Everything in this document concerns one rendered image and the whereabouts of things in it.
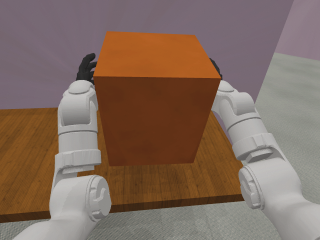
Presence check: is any left robot hand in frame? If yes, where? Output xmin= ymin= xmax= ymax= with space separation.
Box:
xmin=76 ymin=53 xmax=97 ymax=90

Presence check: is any carton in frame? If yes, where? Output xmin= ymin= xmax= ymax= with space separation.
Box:
xmin=93 ymin=31 xmax=222 ymax=167

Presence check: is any robot left forearm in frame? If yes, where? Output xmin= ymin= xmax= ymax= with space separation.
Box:
xmin=49 ymin=80 xmax=102 ymax=216

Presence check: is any robot right upper arm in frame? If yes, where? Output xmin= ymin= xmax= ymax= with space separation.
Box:
xmin=238 ymin=157 xmax=320 ymax=240

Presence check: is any robot left upper arm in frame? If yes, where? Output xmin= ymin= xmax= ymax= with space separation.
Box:
xmin=12 ymin=174 xmax=112 ymax=240

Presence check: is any right robot hand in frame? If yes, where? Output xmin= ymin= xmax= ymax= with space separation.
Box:
xmin=209 ymin=58 xmax=223 ymax=80

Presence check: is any table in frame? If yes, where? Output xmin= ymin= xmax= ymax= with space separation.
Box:
xmin=0 ymin=106 xmax=245 ymax=223

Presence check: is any robot right forearm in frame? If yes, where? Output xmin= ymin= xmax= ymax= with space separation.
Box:
xmin=211 ymin=80 xmax=303 ymax=195

